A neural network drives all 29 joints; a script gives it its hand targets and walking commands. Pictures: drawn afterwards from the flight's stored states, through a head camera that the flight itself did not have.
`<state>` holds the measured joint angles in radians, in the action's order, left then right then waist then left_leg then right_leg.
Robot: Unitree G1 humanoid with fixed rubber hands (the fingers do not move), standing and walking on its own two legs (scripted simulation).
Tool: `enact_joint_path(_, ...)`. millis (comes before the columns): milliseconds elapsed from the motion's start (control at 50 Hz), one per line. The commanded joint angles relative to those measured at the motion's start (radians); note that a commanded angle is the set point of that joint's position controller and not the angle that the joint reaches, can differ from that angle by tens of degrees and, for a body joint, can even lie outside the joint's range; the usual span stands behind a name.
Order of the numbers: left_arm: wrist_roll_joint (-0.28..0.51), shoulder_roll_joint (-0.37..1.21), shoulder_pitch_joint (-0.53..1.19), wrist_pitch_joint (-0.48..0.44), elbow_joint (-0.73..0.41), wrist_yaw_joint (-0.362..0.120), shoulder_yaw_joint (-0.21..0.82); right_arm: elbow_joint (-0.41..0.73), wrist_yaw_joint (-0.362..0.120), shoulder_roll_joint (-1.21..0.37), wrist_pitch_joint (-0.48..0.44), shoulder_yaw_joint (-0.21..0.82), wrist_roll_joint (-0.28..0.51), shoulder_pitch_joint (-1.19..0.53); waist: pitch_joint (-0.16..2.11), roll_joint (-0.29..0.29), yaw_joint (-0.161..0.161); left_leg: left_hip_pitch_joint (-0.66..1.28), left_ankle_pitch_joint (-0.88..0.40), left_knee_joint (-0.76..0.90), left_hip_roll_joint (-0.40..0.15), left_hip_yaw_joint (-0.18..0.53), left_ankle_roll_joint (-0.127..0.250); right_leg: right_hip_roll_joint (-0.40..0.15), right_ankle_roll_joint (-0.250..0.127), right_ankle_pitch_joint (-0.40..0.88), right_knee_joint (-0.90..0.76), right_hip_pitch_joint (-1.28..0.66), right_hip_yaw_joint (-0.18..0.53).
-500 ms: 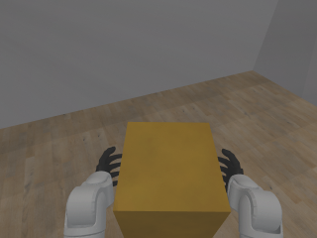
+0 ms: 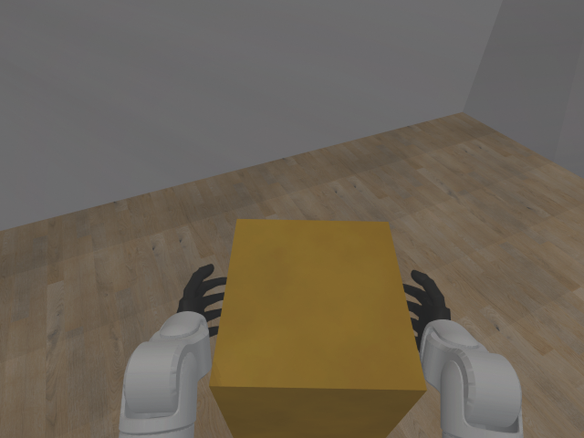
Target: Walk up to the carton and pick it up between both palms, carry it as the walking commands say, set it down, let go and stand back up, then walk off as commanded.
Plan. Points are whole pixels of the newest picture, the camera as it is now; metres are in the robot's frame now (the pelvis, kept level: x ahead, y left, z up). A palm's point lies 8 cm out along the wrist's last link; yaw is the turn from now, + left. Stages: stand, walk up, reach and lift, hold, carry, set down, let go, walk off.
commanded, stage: carry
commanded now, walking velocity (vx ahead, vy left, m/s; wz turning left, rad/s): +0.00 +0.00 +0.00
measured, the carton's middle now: (309, 338) +0.26 +0.00 +0.03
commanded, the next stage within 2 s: none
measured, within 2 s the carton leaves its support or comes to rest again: neither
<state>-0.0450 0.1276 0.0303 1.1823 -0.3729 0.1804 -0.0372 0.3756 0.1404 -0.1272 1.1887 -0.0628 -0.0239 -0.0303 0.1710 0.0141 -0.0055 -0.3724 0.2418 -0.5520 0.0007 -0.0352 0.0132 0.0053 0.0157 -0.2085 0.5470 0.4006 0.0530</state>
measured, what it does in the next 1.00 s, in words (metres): stands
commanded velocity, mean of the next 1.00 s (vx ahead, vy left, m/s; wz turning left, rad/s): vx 0.00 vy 0.00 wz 0.00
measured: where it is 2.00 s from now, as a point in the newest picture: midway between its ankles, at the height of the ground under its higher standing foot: outside the picture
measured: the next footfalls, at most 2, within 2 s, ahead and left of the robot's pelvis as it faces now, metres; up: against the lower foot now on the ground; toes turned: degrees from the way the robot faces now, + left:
none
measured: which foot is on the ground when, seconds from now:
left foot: down 0.00-1.00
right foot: down 0.00-1.00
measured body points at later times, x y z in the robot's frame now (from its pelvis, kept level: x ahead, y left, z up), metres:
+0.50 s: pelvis +0.00 +0.00 +0.00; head -0.03 +0.00 +0.45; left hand +0.26 +0.14 +0.07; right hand +0.25 -0.15 +0.08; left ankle +0.03 +0.11 -0.73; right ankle +0.04 -0.13 -0.73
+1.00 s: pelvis +0.00 +0.00 +0.00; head -0.03 +0.01 +0.45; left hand +0.26 +0.15 +0.07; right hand +0.26 -0.15 +0.07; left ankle +0.03 +0.11 -0.73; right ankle +0.04 -0.13 -0.73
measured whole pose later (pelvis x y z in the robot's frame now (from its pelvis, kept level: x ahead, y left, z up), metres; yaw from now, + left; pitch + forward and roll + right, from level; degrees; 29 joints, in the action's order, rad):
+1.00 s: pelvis +0.00 +0.00 +0.00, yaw +0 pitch +4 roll +0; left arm -0.05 0.13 0.05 1.11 -0.32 0.17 -0.06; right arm 0.32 0.14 -0.13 1.11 -0.06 -0.04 -0.05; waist 0.14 0.02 0.00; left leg -0.38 0.24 -0.56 -0.01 -0.05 0.01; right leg 0.00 0.02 -0.20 0.54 0.41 0.04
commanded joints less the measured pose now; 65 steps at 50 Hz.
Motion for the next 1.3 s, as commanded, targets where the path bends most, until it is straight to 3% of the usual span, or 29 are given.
enact_joint_path(0, 0.289, 0.865, 0.479, -0.038, -0.163, -0.152, 0.587, 0.128, -0.108, -0.855, -0.036, 0.620, 0.246, -0.431, 0.177, 0.023, 0.002, 0.065, -0.017, 0.087, -0.105, 0.083, 0.016, -0.105, -0.047, 0.085, -0.091, -0.081, 0.072)
enact_joint_path(120, 0.293, 0.875, 0.497, -0.045, -0.163, -0.155, 0.597, 0.124, -0.111, -0.856, -0.044, 0.616, 0.244, -0.433, 0.160, -0.028, 0.003, 0.059, -0.014, 0.109, -0.113, 0.087, 0.015, -0.097, -0.050, 0.052, -0.078, -0.071, 0.061)
enact_joint_path(220, 0.293, 0.874, 0.481, -0.052, -0.162, -0.161, 0.592, 0.130, -0.114, -0.862, -0.052, 0.627, 0.243, -0.429, 0.173, 0.018, 0.002, 0.068, -0.051, 0.088, -0.110, 0.074, 0.011, -0.107, -0.051, 0.093, -0.088, -0.080, 0.069)
enact_joint_path(260, 0.272, 0.846, 0.483, -0.059, -0.118, -0.163, 0.562, 0.067, -0.117, -0.842, -0.056, 0.597, 0.221, -0.422, 0.187, 0.011, 0.000, 0.086, -0.055, 0.075, -0.107, 0.064, 0.009, -0.109, -0.048, 0.103, -0.092, -0.086, 0.069)
enact_joint_path(300, 0.294, 0.874, 0.476, -0.058, -0.169, -0.163, 0.592, 0.141, -0.115, -0.870, -0.058, 0.634, 0.248, -0.432, 0.179, 0.004, 0.002, 0.074, -0.039, 0.084, -0.109, 0.069, 0.006, -0.109, -0.049, 0.094, -0.091, -0.085, 0.065)
enact_joint_path(340, 0.277, 0.862, 0.476, -0.056, -0.114, -0.163, 0.569, 0.090, -0.116, -0.847, -0.055, 0.613, 0.232, -0.430, 0.146, -0.002, 0.003, 0.053, -0.008, 0.105, -0.108, 0.074, 0.009, -0.099, -0.045, 0.049, -0.088, -0.070, 0.061)
enact_joint_path(360, 0.293, 0.874, 0.505, -0.057, -0.173, -0.163, 0.590, 0.118, -0.118, -0.873, -0.053, 0.632, 0.246, -0.438, 0.150, 0.011, 0.002, 0.058, -0.003, 0.097, -0.110, 0.075, 0.009, -0.099, -0.047, 0.033, -0.100, -0.065, 0.068)
enact_joint_path(380, 0.265, 0.835, 0.457, -0.058, -0.101, -0.163, 0.554, 0.075, -0.116, -0.829, -0.056, 0.603, 0.221, -0.419, 0.144, 0.013, 0.002, 0.056, 0.001, 0.097, -0.107, 0.073, 0.011, -0.100, -0.044, 0.032, -0.105, -0.066, 0.063)
enact_joint_path(420, 0.298, 0.883, 0.492, -0.057, -0.173, -0.164, 0.595, 0.145, -0.117, -0.866, -0.058, 0.636, 0.248, -0.442, 0.150, 0.013, 0.003, 0.059, -0.007, 0.109, -0.109, 0.078, 0.008, -0.102, -0.049, 0.037, -0.096, -0.068, 0.064)
enact_joint_path(440, 0.271, 0.843, 0.464, -0.061, -0.098, -0.167, 0.562, 0.073, -0.118, -0.836, -0.062, 0.603, 0.222, -0.423, 0.167, 0.004, 0.003, 0.077, -0.020, 0.093, -0.109, 0.073, 0.011, -0.100, -0.046, 0.056, -0.093, -0.073, 0.064)
enact_joint_path(540, 0.296, 0.881, 0.477, -0.068, -0.175, -0.164, 0.601, 0.132, -0.120, -0.867, -0.071, 0.627, 0.244, -0.422, 0.192, -0.025, 0.005, 0.080, -0.064, 0.102, -0.122, 0.080, 0.009, -0.099, -0.040, 0.081, -0.066, -0.089, 0.054)
enact_joint_path(600, 0.287, 0.866, 0.479, -0.071, -0.156, -0.166, 0.589, 0.111, -0.120, -0.853, -0.074, 0.616, 0.233, -0.414, 0.172, -0.017, 0.004, 0.064, -0.036, 0.104, -0.114, 0.070, 0.008, -0.103, -0.044, 0.074, -0.076, -0.086, 0.059)
enact_joint_path(620, 0.255, 0.831, 0.474, -0.076, -0.082, -0.168, 0.552, 0.045, -0.123, -0.817, -0.080, 0.577, 0.205, -0.421, 0.166, -0.026, 0.005, 0.073, -0.042, 0.096, -0.116, 0.062, 0.007, -0.102, -0.042, 0.063, -0.080, -0.077, 0.056)
enact_joint_path(640, 0.286, 0.875, 0.490, -0.074, -0.154, -0.165, 0.588, 0.104, -0.124, -0.865, -0.075, 0.616, 0.236, -0.432, 0.161, -0.031, 0.005, 0.059, -0.032, 0.105, -0.118, 0.074, 0.007, -0.098, -0.037, 0.062, -0.077, -0.075, 0.050)
enact_joint_path(720, 0.267, 0.838, 0.493, -0.088, -0.092, -0.171, 0.550, 0.032, -0.122, -0.830, -0.088, 0.574, 0.200, -0.411, 0.164, 0.008, 0.003, 0.056, -0.017, 0.104, -0.113, 0.072, 0.008, -0.099, -0.040, 0.060, -0.081, -0.089, 0.055)
enact_joint_path(740, 0.309, 0.889, 0.507, -0.080, -0.202, -0.166, 0.609, 0.139, -0.119, -0.882, -0.080, 0.633, 0.246, -0.425, 0.156, -0.002, 0.003, 0.058, -0.003, 0.112, -0.114, 0.072, 0.004, -0.098, -0.040, 0.036, -0.085, -0.069, 0.058)
enact_joint_path(760, 0.278, 0.852, 0.495, -0.083, -0.113, -0.167, 0.567, 0.055, -0.122, -0.840, -0.083, 0.583, 0.213, -0.415, 0.156, -0.019, 0.004, 0.069, -0.001, 0.113, -0.119, 0.080, 0.007, -0.093, -0.038, 0.019, -0.084, -0.059, 0.057)
enact_joint_path(820, 0.259, 0.842, 0.474, -0.093, -0.076, -0.171, 0.543, 0.060, -0.123, -0.833, -0.099, 0.585, 0.211, -0.443, 0.166, -0.001, 0.004, 0.070, -0.031, 0.098, -0.117, 0.069, 0.007, -0.098, -0.040, 0.053, -0.085, -0.080, 0.050)
enact_joint_path(920, 0.286, 0.879, 0.495, -0.103, -0.155, -0.170, 0.574, 0.120, -0.122, -0.873, -0.106, 0.621, 0.234, -0.450, 0.182, 0.009, 0.002, 0.074, -0.074, 0.081, -0.119, 0.063, 0.005, -0.103, -0.038, 0.109, -0.079, -0.098, 0.052)
enact_joint_path(940, 0.260, 0.853, 0.473, -0.106, -0.084, -0.171, 0.540, 0.054, -0.123, -0.844, -0.109, 0.587, 0.210, -0.428, 0.205, 0.003, 0.002, 0.088, -0.081, 0.070, -0.116, 0.058, 0.006, -0.107, -0.040, 0.131, -0.079, -0.108, 0.057)
enact_joint_path(1000, 0.262, 0.834, 0.492, -0.112, -0.103, -0.169, 0.548, 0.017, -0.123, -0.835, -0.107, 0.573, 0.198, -0.387, 0.172, -0.018, 0.001, 0.073, -0.040, 0.086, -0.112, 0.061, 0.005, -0.104, -0.043, 0.086, -0.085, -0.090, 0.058)
enact_joint_path(1040, 0.281, 0.867, 0.495, -0.109, -0.130, -0.169, 0.571, 0.092, -0.122, -0.851, -0.111, 0.602, 0.219, -0.427, 0.159, -0.004, 0.003, 0.067, -0.019, 0.103, -0.118, 0.071, 0.010, -0.096, -0.043, 0.037, -0.088, -0.080, 0.057)
enact_joint_path(1100, 0.256, 0.839, 0.496, -0.113, -0.088, -0.168, 0.549, 0.031, -0.125, -0.827, -0.114, 0.566, 0.198, -0.415, 0.164, -0.021, 0.005, 0.061, -0.004, 0.114, -0.122, 0.077, 0.005, -0.090, -0.037, 0.020, -0.079, -0.073, 0.048)
enact_joint_path(1120, 0.277, 0.874, 0.490, -0.108, -0.126, -0.166, 0.576, 0.106, -0.125, -0.849, -0.112, 0.601, 0.223, -0.442, 0.168, -0.032, 0.005, 0.069, -0.024, 0.111, -0.128, 0.074, 0.001, -0.092, -0.037, 0.039, -0.074, -0.074, 0.050)
enact_joint_path(1140, 0.248, 0.832, 0.498, -0.117, -0.076, -0.168, 0.541, 0.014, -0.126, -0.813, -0.116, 0.551, 0.186, -0.408, 0.162, -0.039, 0.005, 0.066, -0.043, 0.113, -0.129, 0.074, 0.006, -0.091, -0.033, 0.047, -0.068, -0.081, 0.043)
enact_joint_path(1180, 0.245, 0.822, 0.497, -0.122, -0.064, -0.169, 0.530, 0.001, -0.128, -0.817, -0.120, 0.556, 0.188, -0.419, 0.162, -0.008, 0.004, 0.058, -0.029, 0.111, -0.126, 0.077, 0.005, -0.093, -0.032, 0.045, -0.076, -0.089, 0.046)
enact_joint_path(1200, 0.287, 0.885, 0.497, -0.117, -0.148, -0.168, 0.579, 0.117, -0.123, -0.868, -0.118, 0.613, 0.232, -0.444, 0.166, -0.019, 0.005, 0.058, -0.010, 0.107, -0.123, 0.072, 0.005, -0.092, -0.030, 0.040, -0.081, -0.081, 0.047)
enact_joint_path(1220, 0.239, 0.820, 0.499, -0.123, -0.052, -0.168, 0.522, -0.010, -0.126, -0.810, -0.121, 0.546, 0.180, -0.419, 0.142, -0.023, 0.005, 0.049, 0.006, 0.121, -0.122, 0.074, 0.006, -0.090, -0.029, 0.025, -0.075, -0.076, 0.047)
enact_joint_path(1280, 0.260, 0.855, 0.506, -0.126, -0.088, -0.169, 0.546, 0.054, -0.125, -0.841, -0.128, 0.579, 0.203, -0.449, 0.160, -0.017, 0.004, 0.057, -0.029, 0.115, -0.126, 0.077, 0.006, -0.095, -0.032, 0.050, -0.070, -0.093, 0.047)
